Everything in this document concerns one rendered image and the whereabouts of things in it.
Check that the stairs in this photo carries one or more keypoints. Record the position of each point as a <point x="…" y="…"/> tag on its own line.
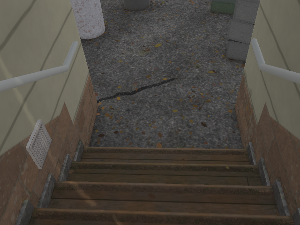
<point x="161" y="186"/>

